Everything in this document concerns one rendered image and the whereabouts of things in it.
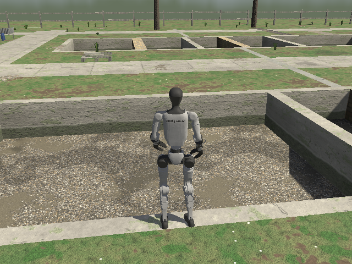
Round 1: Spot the left robot upper arm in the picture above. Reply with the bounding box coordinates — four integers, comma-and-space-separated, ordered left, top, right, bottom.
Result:
151, 111, 164, 141

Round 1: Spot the right robot forearm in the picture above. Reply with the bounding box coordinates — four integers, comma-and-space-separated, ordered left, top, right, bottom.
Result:
195, 135, 203, 151

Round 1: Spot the robot shin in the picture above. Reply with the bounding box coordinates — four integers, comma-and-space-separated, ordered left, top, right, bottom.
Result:
159, 185, 168, 222
184, 184, 194, 220

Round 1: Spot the robot left shin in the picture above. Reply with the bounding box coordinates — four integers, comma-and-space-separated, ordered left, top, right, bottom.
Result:
159, 185, 168, 222

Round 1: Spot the left robot hand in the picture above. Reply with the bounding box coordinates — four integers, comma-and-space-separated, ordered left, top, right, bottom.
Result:
153, 140, 167, 151

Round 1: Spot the left robot forearm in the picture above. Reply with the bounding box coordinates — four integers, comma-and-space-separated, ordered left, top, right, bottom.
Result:
150, 133, 160, 145

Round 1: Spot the robot right shin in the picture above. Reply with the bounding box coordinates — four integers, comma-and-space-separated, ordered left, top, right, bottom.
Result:
184, 184, 194, 220

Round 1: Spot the right robot upper arm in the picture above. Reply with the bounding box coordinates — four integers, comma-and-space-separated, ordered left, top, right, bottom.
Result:
187, 111, 202, 142

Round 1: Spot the right robot hand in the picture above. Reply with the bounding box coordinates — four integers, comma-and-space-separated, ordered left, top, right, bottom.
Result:
190, 148, 203, 159

